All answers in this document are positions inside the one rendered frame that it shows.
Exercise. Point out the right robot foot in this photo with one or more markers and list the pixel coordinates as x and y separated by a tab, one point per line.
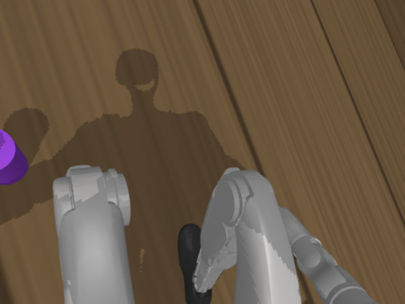
189	246

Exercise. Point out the right robot arm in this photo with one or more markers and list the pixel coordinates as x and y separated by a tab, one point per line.
333	284

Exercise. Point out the bottle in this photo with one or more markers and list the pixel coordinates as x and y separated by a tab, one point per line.
13	163

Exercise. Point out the right robot hand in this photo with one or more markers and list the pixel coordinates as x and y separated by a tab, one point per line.
295	229

